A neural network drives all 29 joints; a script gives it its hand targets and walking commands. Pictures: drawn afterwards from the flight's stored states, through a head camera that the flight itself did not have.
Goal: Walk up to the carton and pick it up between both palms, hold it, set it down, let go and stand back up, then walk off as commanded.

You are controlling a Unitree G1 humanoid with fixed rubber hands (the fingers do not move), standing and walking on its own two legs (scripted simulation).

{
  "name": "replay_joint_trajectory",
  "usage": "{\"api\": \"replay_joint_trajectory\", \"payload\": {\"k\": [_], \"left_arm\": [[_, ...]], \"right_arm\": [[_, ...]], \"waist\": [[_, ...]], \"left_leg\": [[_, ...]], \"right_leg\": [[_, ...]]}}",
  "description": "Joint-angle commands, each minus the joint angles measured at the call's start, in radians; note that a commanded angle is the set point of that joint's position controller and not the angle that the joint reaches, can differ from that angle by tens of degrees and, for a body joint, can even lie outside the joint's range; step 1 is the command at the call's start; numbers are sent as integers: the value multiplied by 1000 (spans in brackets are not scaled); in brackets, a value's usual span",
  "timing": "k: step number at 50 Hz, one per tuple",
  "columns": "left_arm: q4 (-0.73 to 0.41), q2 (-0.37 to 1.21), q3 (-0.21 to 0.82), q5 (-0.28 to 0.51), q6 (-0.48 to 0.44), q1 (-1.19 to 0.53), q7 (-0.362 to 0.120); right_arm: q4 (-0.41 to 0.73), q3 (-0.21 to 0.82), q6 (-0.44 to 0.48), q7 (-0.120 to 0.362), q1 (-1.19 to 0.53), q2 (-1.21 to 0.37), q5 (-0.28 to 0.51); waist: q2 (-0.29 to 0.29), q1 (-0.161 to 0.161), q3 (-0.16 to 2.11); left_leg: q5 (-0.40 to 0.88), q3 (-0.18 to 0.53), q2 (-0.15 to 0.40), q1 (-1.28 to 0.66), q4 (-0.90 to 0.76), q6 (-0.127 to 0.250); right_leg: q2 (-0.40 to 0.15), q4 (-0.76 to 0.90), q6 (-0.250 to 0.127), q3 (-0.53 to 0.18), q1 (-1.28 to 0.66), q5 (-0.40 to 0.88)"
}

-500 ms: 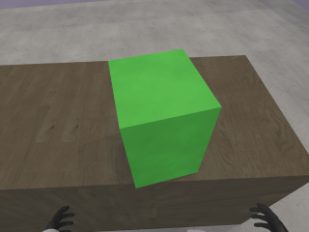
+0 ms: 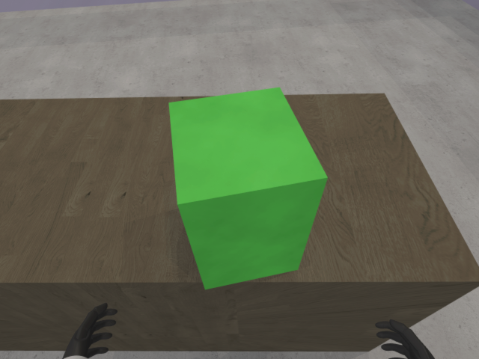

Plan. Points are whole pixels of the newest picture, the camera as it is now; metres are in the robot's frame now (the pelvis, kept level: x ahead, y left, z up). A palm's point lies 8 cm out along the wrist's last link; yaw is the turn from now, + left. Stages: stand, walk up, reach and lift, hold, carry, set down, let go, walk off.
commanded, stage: reach and lift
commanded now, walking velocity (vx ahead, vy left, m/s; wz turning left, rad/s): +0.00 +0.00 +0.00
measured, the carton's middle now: (240, 194) +0.38 +0.03 +0.06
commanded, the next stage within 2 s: none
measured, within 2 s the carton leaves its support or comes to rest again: neither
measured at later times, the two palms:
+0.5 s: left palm (104, 323) +0.19 +0.24 -0.01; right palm (407, 347) +0.16 -0.22 -0.02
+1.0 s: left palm (120, 301) +0.20 +0.20 +0.04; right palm (396, 304) +0.21 -0.20 +0.03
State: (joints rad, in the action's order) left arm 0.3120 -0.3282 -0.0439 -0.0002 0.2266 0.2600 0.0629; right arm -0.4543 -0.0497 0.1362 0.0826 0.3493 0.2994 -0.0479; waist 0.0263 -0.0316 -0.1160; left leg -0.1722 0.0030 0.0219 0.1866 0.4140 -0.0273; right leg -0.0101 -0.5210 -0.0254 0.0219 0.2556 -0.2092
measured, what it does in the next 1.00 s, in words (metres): stands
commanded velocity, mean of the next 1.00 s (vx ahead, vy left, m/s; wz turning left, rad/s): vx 0.00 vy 0.00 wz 0.00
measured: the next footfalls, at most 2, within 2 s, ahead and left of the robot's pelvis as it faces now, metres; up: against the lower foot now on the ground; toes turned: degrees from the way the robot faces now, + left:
none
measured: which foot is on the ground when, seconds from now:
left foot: down 0.00-1.00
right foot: down 0.00-1.00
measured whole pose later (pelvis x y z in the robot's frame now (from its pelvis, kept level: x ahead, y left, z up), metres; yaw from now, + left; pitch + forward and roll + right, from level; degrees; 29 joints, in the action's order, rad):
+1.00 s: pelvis +0.02 +0.00 +0.01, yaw +0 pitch -2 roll +2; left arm -0.28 -0.22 0.11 0.02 0.21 0.41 0.20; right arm 0.06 0.08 0.06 0.01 0.44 0.27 0.21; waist 0.08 -0.06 -0.06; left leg -0.15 0.00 0.02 0.14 0.32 -0.03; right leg -0.02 -0.47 -0.03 0.02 0.23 -0.22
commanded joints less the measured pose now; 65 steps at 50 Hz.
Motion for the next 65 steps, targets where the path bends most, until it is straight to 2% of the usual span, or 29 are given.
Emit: {"api": "replay_joint_trajectory", "payload": {"k": [1,3,5,11,13,15,17,18,19,21,23,24,26,27,29,30,34,38,39,41,43,46,51,57,62,65], "left_arm": [[-278,-65,-73,104,-80,-46,33],[-298,-68,-69,124,-69,-65,34],[-332,-63,-65,130,-54,-73,39],[-427,-24,-44,124,-25,-50,59],[-461,0,-25,124,-17,-32,69],[-496,26,13,129,-20,-20,80],[-513,61,47,125,-28,-12,95],[-503,77,68,122,-31,-10,104],[-519,104,90,118,-43,-18,115],[-501,143,79,86,-63,-4,118],[-527,165,98,91,-85,18,125],[-548,166,101,93,-93,36,130],[-588,161,107,104,-107,48,139],[-604,161,118,117,-114,60,145],[-628,154,122,137,-122,60,148],[-643,152,123,142,-126,65,151],[-683,156,114,152,-124,95,161],[-760,168,105,158,-127,152,162],[-779,168,107,159,-128,176,160],[-805,177,112,156,-127,189,156],[-821,172,109,161,-117,181,152],[-843,176,119,173,-83,156,152],[-897,181,125,188,-20,37,166],[-947,157,114,196,65,-142,181],[-1005,140,92,211,136,-234,186],[-1032,141,63,206,202,-251,186]], "right_arm": [[350,-9,28,-20,8,-16,111],[375,5,0,-27,17,-26,131],[399,16,-26,-36,25,-28,148],[472,30,-74,-35,21,-10,192],[482,22,-83,-28,31,1,205],[512,5,-80,-19,21,13,214],[519,-23,-76,-4,5,37,221],[505,-43,-74,4,-12,57,223],[493,-67,-68,16,-33,82,221],[493,-78,-44,28,-44,124,227],[513,-63,-14,37,-48,117,244],[515,-52,-3,37,-28,107,255],[545,-29,12,33,-19,74,269],[541,-15,13,29,-2,56,272],[595,10,19,14,0,22,284],[598,17,18,8,17,19,291],[639,63,5,-16,33,14,305],[703,95,11,-38,83,12,328],[706,96,12,-47,108,13,329],[741,97,19,-55,115,22,337],[754,89,15,-64,102,28,342],[797,70,-2,-73,56,27,349],[858,52,-58,-76,-45,36,363],[864,18,-145,-83,-185,33,359],[876,7,-209,-106,-286,34,371],[857,0,-247,-124,-316,36,391]], "waist": [[165,-34,174],[184,-26,165],[170,-25,156],[112,-30,132],[75,-26,132],[50,-18,146],[-4,-10,159],[-43,1,160],[-119,8,158],[-167,2,186],[-141,-7,199],[-126,-17,217],[-64,-42,233],[-32,-45,240],[5,-55,229],[8,-44,220],[26,-59,208],[30,-72,236],[30,-57,234],[23,-56,239],[25,-48,233],[15,-47,223],[1,-44,199],[-20,-40,176],[-23,-39,210],[-49,-39,229]], "left_leg": [[-66,-98,-92,-155,-78,54],[-43,-89,-112,-279,-27,42],[-33,-81,-116,-335,-10,36],[-55,-62,-97,-352,-38,33],[-72,-53,-88,-340,-57,28],[-104,-34,-66,-302,-88,23],[-176,-15,-34,-205,-140,25],[-240,4,-5,-100,-187,36],[-330,18,42,81,-273,50],[-378,24,76,295,-331,78],[-322,13,66,302,-316,73],[-253,-1,48,238,-289,60],[-116,-33,2,110,-221,35],[-54,-39,-20,21,-189,25],[12,-47,-38,-61,-162,23],[41,-43,-39,-86,-161,22],[119,-43,-47,-103,-145,28],[241,-42,-48,-124,-119,28],[276,-32,-49,-137,-109,25],[294,-27,-47,-147,-107,21],[293,-26,-45,-154,-107,20],[242,-27,-41,-147,-123,21],[99,-37,-30,-124,-155,17],[-81,-45,-25,-59,-190,19],[-68,-47,-23,-63,-186,15],[7,-49,-27,-99,-179,7]], "right_leg": [[-102,331,-10,-113,-37,-300],[-151,383,-35,-138,105,-387],[-172,404,-47,-147,170,-409],[-154,399,-60,-117,179,-365],[-143,387,-62,-101,160,-338],[-111,360,-56,-78,116,-281],[-62,302,-46,-48,20,-211],[-19,244,-32,-23,-84,-143],[51,165,1,9,-269,-59],[89,83,22,17,-508,46],[81,92,21,0,-518,64],[71,111,18,-10,-472,62],[39,172,2,-36,-350,27],[26,206,-8,-43,-273,3],[15,239,-4,-53,-198,1],[19,242,-3,-49,-180,19],[26,244,7,-58,-175,65],[31,233,16,-62,-195,182],[31,230,20,-60,-198,227],[32,234,20,-63,-200,240],[32,236,24,-64,-188,236],[29,252,18,-66,-176,157],[23,264,4,-70,-148,1],[9,260,-1,-81,-124,-125],[7,249,1,-84,-126,-98],[12,247,-1,-80,-150,-25]]}}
